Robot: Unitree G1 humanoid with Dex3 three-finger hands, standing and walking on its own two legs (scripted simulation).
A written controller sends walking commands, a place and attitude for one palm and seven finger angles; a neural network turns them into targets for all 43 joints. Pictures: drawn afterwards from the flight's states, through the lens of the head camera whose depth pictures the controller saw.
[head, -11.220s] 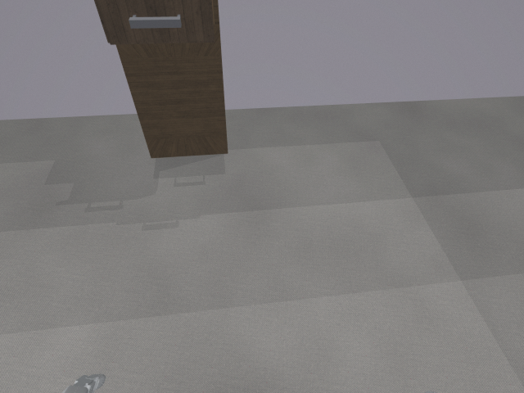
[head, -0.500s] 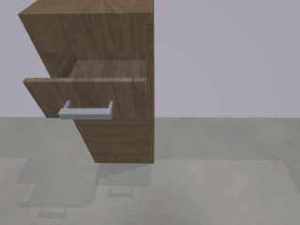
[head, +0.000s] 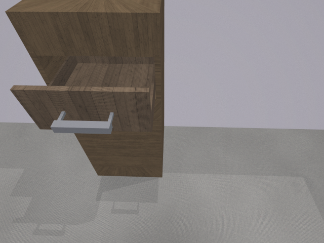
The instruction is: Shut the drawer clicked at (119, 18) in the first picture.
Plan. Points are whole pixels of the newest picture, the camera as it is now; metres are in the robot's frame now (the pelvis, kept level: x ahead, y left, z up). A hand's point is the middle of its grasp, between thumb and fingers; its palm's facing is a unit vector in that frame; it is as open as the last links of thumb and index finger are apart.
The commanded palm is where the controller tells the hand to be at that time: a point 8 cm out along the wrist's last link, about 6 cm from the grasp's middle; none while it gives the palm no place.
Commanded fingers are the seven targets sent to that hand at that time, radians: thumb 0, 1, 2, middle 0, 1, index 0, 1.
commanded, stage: come to a stop and stand still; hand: left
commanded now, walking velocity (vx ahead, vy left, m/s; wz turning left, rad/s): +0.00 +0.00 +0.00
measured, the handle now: (84, 121) +0.43 +0.26 +0.04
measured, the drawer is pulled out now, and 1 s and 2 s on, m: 0.17 0.17 0.17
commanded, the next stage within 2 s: look again from close up in 0.48 s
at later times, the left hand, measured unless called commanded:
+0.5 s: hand out of the picture -0.01 +0.16 -0.17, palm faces +0.02 -0.98 -0.19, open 7.4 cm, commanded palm none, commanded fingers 0.00 0.90 0.90 -0.20 -0.30 -0.20 -0.30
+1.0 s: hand out of the picture -0.04 +0.16 -0.17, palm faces +0.03 -0.98 -0.17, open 7.4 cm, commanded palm none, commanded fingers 0.00 0.90 0.90 -0.20 -0.30 -0.20 -0.30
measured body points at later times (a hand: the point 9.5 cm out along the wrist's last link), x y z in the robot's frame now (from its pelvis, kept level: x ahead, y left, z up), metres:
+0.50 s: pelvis +0.01 +0.00 +0.00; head +0.02 +0.00 +0.45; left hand -0.01 +0.21 -0.16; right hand +0.01 -0.21 -0.17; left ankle +0.00 +0.12 -0.74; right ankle -0.07 -0.05 -0.74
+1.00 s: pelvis +0.00 +0.01 +0.00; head +0.01 +0.01 +0.45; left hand -0.04 +0.22 -0.16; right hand -0.02 -0.20 -0.16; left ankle +0.00 +0.12 -0.74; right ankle -0.07 -0.05 -0.74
